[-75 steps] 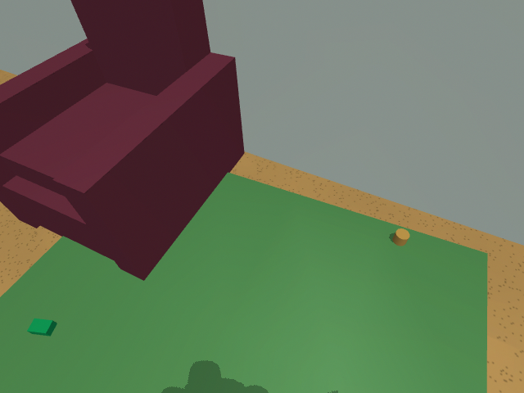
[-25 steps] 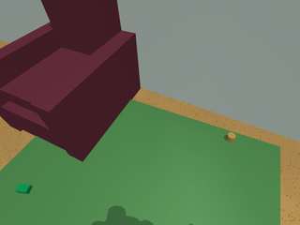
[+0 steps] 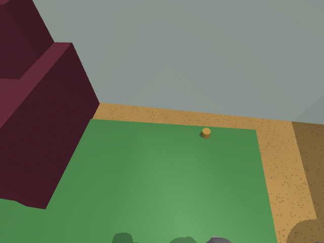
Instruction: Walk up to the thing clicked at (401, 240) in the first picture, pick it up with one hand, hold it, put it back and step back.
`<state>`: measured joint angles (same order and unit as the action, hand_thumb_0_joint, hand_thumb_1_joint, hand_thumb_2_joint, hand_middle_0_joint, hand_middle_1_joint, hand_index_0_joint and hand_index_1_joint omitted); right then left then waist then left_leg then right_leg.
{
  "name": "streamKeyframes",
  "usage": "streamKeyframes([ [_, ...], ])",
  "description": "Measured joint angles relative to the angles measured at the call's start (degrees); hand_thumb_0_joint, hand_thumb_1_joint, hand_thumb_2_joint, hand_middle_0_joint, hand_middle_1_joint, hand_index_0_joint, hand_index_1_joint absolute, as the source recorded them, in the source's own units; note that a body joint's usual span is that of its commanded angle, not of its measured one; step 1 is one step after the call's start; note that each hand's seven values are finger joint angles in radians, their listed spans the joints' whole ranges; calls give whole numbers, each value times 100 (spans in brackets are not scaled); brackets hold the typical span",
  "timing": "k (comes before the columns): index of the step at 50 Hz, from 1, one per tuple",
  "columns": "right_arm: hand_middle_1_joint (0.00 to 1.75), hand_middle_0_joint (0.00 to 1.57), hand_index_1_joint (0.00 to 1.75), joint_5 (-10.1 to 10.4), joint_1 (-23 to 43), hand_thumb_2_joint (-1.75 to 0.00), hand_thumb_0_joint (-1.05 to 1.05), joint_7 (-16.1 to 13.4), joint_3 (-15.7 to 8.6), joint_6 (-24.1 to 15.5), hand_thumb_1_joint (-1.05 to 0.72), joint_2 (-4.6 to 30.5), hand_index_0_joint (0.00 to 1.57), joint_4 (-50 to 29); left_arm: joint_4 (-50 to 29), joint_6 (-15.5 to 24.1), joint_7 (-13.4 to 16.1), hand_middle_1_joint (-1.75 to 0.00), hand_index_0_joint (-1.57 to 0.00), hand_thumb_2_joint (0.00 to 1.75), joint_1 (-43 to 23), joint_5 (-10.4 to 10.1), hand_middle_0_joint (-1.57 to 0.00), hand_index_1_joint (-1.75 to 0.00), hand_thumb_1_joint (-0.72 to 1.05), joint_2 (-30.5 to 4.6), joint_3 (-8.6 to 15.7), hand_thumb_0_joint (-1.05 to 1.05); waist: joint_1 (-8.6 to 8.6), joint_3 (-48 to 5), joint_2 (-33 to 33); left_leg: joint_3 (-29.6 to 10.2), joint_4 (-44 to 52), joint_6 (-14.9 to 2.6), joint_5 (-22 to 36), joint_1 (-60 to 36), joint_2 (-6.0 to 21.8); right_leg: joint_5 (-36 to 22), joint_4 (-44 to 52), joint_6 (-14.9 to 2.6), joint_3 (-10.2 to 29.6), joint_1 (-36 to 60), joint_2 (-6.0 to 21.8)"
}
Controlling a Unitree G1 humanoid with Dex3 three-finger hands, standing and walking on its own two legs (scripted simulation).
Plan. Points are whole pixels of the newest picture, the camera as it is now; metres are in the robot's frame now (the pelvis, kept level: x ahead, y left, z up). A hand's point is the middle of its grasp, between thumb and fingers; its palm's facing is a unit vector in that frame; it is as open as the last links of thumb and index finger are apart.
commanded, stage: walk up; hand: left
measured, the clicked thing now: (206, 133) +0.92 -0.24 -0.72
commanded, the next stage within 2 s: none
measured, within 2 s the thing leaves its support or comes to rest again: neither
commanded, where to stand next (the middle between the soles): +0.49 -0.24 m, yaw -31 degrees
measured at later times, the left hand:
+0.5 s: hand (122, 172) +0.35 +0.17 -0.11, palm faces -0.39 -0.86 -0.32, open 7.4 cm
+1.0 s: hand (155, 137) +0.50 +0.07 -0.13, palm faces -0.47 -0.81 -0.35, open 7.4 cm
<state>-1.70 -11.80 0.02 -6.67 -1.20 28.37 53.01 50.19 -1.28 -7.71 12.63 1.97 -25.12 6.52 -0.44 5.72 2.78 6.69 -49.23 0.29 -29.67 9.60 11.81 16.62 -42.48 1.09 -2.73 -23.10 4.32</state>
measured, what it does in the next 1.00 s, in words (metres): walks ahead, turning right: left foot, then right foot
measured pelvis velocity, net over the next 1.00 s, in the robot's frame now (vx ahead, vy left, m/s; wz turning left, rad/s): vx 0.32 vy -0.15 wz -0.49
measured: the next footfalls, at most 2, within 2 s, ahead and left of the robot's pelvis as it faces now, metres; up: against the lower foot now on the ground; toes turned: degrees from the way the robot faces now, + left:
left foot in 0.24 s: +0.20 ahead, +0.08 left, +0.00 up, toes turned -5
right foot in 0.60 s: +0.29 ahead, -0.27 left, +0.00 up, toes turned -23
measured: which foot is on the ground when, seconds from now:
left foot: up 0.00-0.22, down 0.24-0.64, up 0.66-0.94, down 0.96-1.00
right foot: down 0.00-0.24, up 0.26-0.58, down 0.60-0.98, up 1.00-1.00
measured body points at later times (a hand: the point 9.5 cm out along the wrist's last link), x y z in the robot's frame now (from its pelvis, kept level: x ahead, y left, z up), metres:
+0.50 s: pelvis +0.16 -0.05 +0.03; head +0.19 -0.05 +0.47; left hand +0.37 +0.21 -0.09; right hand +0.05 -0.38 -0.06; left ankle +0.16 +0.08 -0.71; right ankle +0.20 -0.23 -0.67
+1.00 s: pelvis +0.32 -0.15 +0.00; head +0.33 -0.14 +0.45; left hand +0.52 +0.11 -0.11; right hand +0.23 -0.46 -0.09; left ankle +0.44 -0.07 -0.71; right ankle +0.25 -0.25 -0.70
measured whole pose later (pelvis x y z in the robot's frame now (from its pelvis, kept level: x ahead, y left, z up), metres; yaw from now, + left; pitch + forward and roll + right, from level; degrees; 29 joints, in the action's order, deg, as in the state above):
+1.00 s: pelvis +0.32 -0.15 +0.00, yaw -28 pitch -2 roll +1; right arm -2.0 -20.4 2.2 -3.1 -6.3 23.9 46.5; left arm 45.4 0.8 -3.6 19.7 0.6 -23.7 2.9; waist -0.8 3.1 -1.5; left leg 5.2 -39.1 -0.9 -14.5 22.1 2.6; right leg 25.2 -46.3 -2.9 5.5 -17.5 -2.3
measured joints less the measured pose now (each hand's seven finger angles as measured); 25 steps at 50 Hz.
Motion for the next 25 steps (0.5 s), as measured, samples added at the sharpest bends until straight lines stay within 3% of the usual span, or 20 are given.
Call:
streamKeyframes([
  [2, 30, 21, 30, 79, 76, -90, 1, 30, 53, 63, -91, 2, 21, -5, -143, 65, 72, -30, -20, 90, 90, -89, -20, -30, 91, 118, -34, 1, -88, 50, -13, -387, -1110, -25, -111, 554, -394, 67, 62, -83, 138, 71, -142],
  [4, 30, 20, 30, 159, 90, -90, 1, 76, 131, -17, -91, -38, 20, -82, -222, 48, 150, -30, -20, 90, 187, -133, -20, -30, 91, 234, -123, 1, -121, 88, 2, -442, -1355, -71, 35, 961, -604, -24, 391, -151, 231, 303, -279],
  [8, 30, 20, 30, 149, -40, -90, 1, 153, 255, -190, -91, -249, 21, -341, -346, 6, 198, -30, -20, 90, 392, -86, -21, -30, 91, 295, -235, 1, -161, 40, -106, -342, -241, -106, 63, 1340, -807, -80, 812, -232, 454, 623, -489],
  [11, 30, 21, 30, 109, -249, -90, 0, 155, 286, -279, -91, -393, 21, -466, -456, -1, 195, -30, -21, 90, 488, -63, -21, -30, 91, 253, -279, 1, -174, -19, -222, -304, 698, -131, 606, 1311, -925, 115, 732, -230, 616, 740, -615],
  [13, 30, 21, 30, 27, -465, -90, 0, 123, 290, -412, -91, -434, 21, -567, -506, -42, 222, -30, -21, 90, 545, -64, -21, -30, 90, 194, -277, 1, -110, -114, -346, -222, 1132, -141, 1414, 1146, -975, 607, 148, -323, 812, 583, -695],
  [15, 30, 21, 30, -10, -609, -90, 0, 74, 304, -482, -90, -490, 21, -570, -423, -101, 298, -30, -21, 90, 485, -39, -21, -30, 91, 156, -262, 1, 8, -170, -519, -39, 958, -145, 1285, 1064, -957, 855, -932, -369, 1028, 169, -799],
  [19, 30, 21, 30, 46, -847, -90, 0, 54, 341, -464, -90, -556, 21, -414, -312, -13, 245, -30, -20, 90, 321, -60, -20, -30, 91, 21, -268, 1, 226, -176, -745, 194, 1499, -90, 1165, 424, -887, 281, -1836, -242, 861, -428, -591],
  [22, 30, 21, 30, 33, -1054, -90, 0, 71, 331, -494, -90, -492, 21, -387, -344, 51, 184, -30, -20, 90, 204, -98, -20, -30, 91, -40, -234, 1, 323, -135, -737, 322, 1986, -15, 1216, -34, -792, 28, -1434, -133, 701, -628, -304],
  [25, 30, 21, 30, 19, -1212, -90, 0, 88, 309, -495, -90, -377, 21, -447, -423, 50, 140, -30, -20, 90, 5, -119, -20, -30, 91, -70, -213, 1, 397, -11, -637, 427, 2163, 90, 1120, -340, -653, -59, -647, -170, 543, -643, -77],
])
